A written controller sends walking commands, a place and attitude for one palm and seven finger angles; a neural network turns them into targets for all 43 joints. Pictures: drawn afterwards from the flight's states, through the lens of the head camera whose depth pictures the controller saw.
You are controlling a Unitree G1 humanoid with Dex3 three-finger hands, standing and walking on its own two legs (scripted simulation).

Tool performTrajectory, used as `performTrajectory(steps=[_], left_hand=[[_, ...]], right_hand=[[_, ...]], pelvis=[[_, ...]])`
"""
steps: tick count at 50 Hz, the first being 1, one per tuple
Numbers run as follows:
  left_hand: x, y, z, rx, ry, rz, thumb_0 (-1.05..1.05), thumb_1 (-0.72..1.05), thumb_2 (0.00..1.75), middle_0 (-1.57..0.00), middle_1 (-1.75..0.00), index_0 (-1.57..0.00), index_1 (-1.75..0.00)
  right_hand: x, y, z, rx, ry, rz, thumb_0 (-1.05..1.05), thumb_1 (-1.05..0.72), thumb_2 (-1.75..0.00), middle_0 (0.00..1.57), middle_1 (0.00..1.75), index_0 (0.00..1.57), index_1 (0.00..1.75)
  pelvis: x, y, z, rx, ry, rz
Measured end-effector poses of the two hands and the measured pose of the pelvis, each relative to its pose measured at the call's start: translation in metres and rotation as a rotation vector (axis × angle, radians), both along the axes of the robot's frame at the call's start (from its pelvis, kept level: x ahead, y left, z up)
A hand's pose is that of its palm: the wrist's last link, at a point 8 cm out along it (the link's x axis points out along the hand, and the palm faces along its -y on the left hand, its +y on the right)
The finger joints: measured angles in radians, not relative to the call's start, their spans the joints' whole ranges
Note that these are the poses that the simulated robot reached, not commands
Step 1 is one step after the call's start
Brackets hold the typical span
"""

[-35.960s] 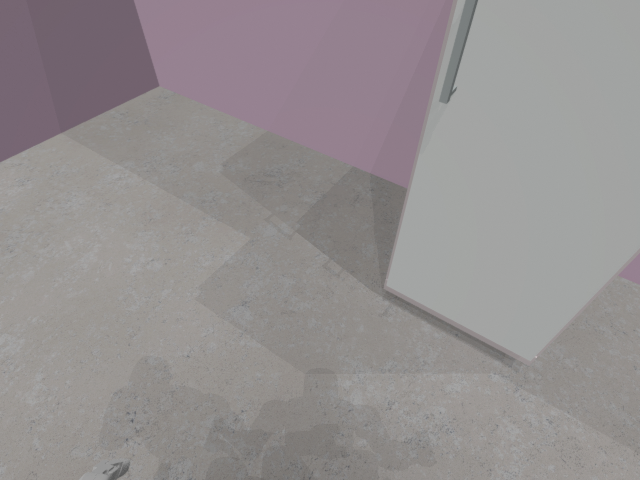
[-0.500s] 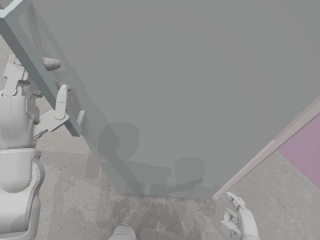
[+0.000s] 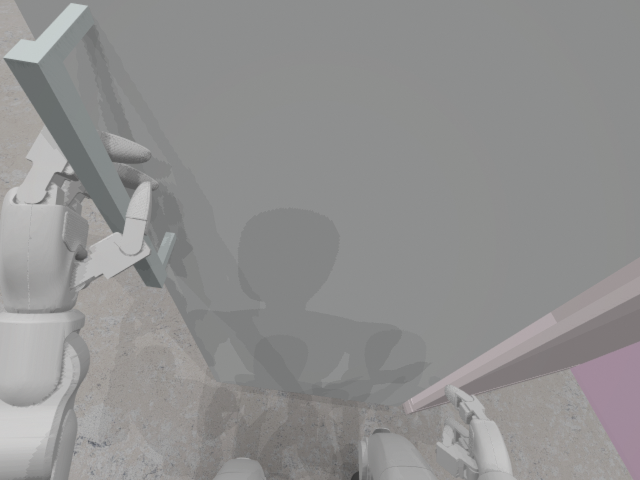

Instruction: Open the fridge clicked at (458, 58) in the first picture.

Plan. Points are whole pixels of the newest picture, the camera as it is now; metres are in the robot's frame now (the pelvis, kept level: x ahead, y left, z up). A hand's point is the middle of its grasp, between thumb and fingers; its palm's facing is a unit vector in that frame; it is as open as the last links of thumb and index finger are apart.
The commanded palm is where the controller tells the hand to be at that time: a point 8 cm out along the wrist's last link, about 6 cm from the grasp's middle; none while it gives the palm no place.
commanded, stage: walk backward, drawing the door open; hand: left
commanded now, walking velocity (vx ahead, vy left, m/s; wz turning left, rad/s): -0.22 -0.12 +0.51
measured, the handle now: (126, 186) +0.32 +0.21 +0.20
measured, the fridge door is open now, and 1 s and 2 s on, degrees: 69 74 75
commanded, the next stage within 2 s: stop walking and hold the door back in 0.06 s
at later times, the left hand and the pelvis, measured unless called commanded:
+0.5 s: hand (125, 292) +0.23 +0.18 +0.19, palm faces +0.51 -0.82 -0.25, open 5.7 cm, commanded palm +0.20 +0.24 +0.17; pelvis -0.07 -0.11 +0.00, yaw +13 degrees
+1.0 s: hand (135, 259) +0.26 +0.18 +0.19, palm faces +0.43 -0.87 -0.25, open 5.5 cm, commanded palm +0.20 +0.24 +0.17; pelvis -0.13 -0.10 -0.02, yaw +10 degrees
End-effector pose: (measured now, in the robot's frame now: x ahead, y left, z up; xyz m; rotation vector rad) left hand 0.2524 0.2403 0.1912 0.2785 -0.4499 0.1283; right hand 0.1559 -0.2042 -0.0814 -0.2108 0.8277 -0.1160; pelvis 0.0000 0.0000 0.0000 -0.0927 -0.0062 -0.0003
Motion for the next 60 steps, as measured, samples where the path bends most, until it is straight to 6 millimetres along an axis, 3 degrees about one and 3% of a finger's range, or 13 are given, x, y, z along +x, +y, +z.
performTrajectory(steps=[5,10,16,22,27,33,39,42,46,50,60], left_hand=[[-0.03,-0.01,0.002,0.016,0.03,0.151,-0.05,0.65,0.83,-0.46,-1.4,-0.32,-1.38],[-0.061,-0.024,0.001,0.045,0.021,0.343,-0.08,0.65,0.83,-0.46,-1.4,-0.27,-1.35],[-0.077,-0.029,0.004,0.037,0.063,0.413,-0.1,0.63,0.83,-0.48,-1.43,-0.34,-1.36],[-0.073,-0.026,0.007,0.013,0.087,0.405,-0.1,0.6,0.84,-0.5,-1.45,-0.41,-1.38],[-0.064,-0.024,0.007,-0.038,0.095,0.376,-0.09,0.61,0.84,-0.49,-1.46,-0.44,-1.39],[-0.054,-0.017,0.004,-0.072,0.072,0.287,-0.08,0.62,0.79,-0.49,-1.47,-0.45,-1.4],[-0.045,-0.016,0.009,-0.066,0.128,0.255,-0.06,0.64,0.79,-0.46,-1.47,-0.45,-1.4],[-0.042,-0.016,0.01,-0.051,0.141,0.252,-0.05,0.65,0.8,-0.45,-1.46,-0.45,-1.4],[-0.038,-0.018,0.01,-0.034,0.138,0.27,-0.04,0.68,0.8,-0.45,-1.45,-0.45,-1.4],[-0.038,-0.02,0.01,-0.031,0.139,0.3,-0.06,0.69,0.8,-0.46,-1.44,-0.42,-1.4],[-0.037,-0.016,0.007,-0.085,0.147,0.273,-0.09,0.66,0.79,-0.48,-1.43,-0.44,-1.4]], right_hand=[[0.007,-0.015,-0.009,0.068,-0.033,0.084,0.01,-0.9,-0.9,0.2,0.3,0.21,0.31],[0.02,-0.055,-0.032,0.094,-0.08,0.146,0.01,-0.9,-0.9,0.21,0.3,0.21,0.31],[0.015,-0.11,-0.028,-0.015,-0.02,0.15,0.01,-0.91,-0.9,0.2,0.3,0.21,0.3],[0.003,-0.142,-0.012,-0.087,-0.024,0.164,0.01,-0.91,-0.9,0.2,0.29,0.2,0.3],[-0.018,-0.144,-0.001,-0.12,-0.029,0.17,0.01,-0.91,-0.9,0.2,0.29,0.2,0.3],[-0.065,-0.123,-0.003,-0.123,-0.026,0.134,0.01,-0.91,-0.9,0.2,0.29,0.2,0.3],[-0.131,-0.087,-0.021,-0.02,0.123,0.112,0.01,-0.91,-0.9,0.2,0.29,0.2,0.3],[-0.155,-0.079,-0.032,0.018,0.194,0.101,0.01,-0.91,-0.9,0.2,0.29,0.21,0.3],[-0.161,-0.088,-0.044,0.032,0.209,0.09,0.0,-0.93,-0.9,0.21,0.3,0.21,0.31],[-0.154,-0.108,-0.054,0.02,0.194,0.064,0.0,-0.93,-0.9,0.21,0.3,0.21,0.31],[-0.131,-0.146,-0.018,-0.114,0.06,0.013,0.01,-0.91,-0.9,0.2,0.29,0.2,0.3]], pelvis=[[-0.01,-0.04,-0.003,0.002,-0.001,0.058],[-0.02,-0.083,-0.023,0.042,-0.013,0.104],[-0.034,-0.102,-0.01,0.113,-0.013,0.166],[-0.057,-0.113,-0.004,0.142,-0.01,0.227],[-0.084,-0.109,-0.002,0.149,0.007,0.237],[-0.117,-0.09,-0.01,0.103,0.006,0.225],[-0.126,-0.085,0.0,0.05,0.005,0.231],[-0.126,-0.087,-0.001,0.053,0.01,0.209],[-0.127,-0.095,-0.009,0.071,0.013,0.182],[-0.13,-0.101,-0.015,0.063,-0.007,0.181],[-0.129,-0.093,-0.008,0.096,-0.006,0.164]])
